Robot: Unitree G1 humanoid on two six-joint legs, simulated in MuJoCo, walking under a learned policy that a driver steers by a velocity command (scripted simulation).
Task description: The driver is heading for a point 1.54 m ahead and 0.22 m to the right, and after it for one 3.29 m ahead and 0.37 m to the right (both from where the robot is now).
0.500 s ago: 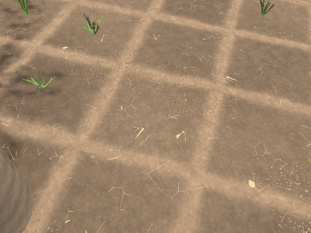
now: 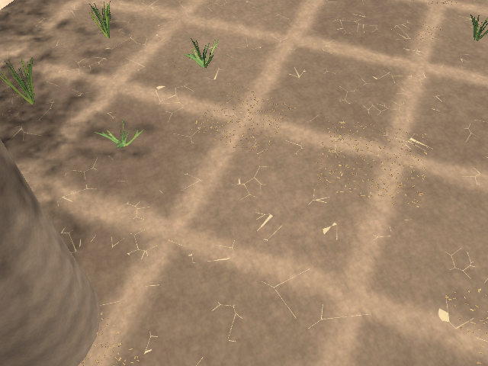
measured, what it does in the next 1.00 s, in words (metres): walks ahead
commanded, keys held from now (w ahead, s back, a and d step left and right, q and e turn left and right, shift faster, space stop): no key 0.50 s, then w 0.50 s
